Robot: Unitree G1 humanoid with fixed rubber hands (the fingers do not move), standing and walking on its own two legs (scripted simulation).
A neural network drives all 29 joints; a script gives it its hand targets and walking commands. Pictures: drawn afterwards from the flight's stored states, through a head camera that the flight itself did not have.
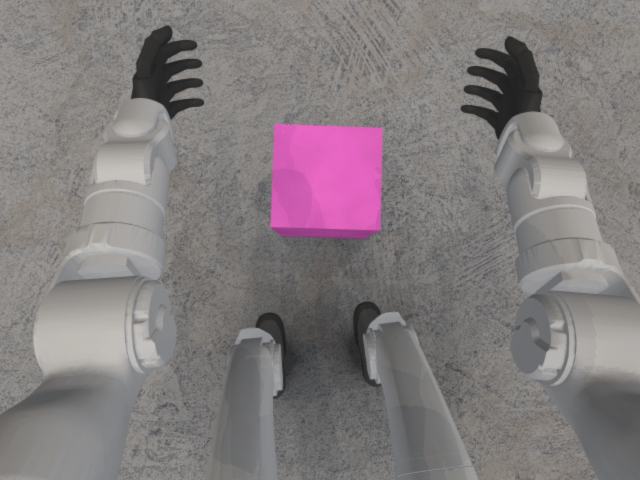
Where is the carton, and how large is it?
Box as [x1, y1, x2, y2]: [271, 124, 382, 238]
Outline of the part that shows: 274,124 271,227 281,236 364,238 380,230 382,128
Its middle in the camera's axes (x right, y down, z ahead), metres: +0.01 -0.11 +0.86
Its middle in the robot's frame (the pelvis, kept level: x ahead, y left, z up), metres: +0.51 -0.04 -0.52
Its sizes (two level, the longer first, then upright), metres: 0.210 0.200 0.250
